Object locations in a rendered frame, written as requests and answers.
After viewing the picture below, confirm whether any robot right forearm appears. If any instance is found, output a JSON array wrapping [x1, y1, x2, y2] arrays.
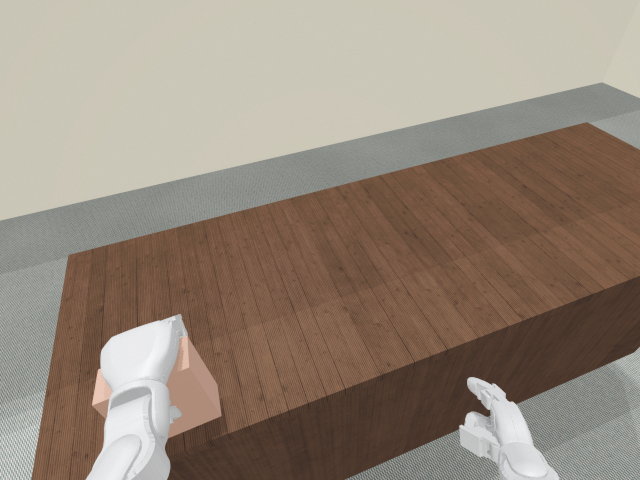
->
[[498, 442, 559, 480]]

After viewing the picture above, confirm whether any left robot hand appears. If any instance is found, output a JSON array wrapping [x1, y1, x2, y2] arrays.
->
[[100, 314, 188, 424]]

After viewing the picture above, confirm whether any table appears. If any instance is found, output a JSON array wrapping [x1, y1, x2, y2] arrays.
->
[[31, 122, 640, 480]]

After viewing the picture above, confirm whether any right robot hand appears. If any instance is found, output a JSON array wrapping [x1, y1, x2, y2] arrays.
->
[[459, 377, 534, 466]]

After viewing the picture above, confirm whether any sponge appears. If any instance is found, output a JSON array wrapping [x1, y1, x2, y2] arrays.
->
[[92, 336, 222, 438]]

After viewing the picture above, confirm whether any robot left forearm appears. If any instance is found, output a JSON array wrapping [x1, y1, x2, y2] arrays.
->
[[86, 380, 170, 480]]

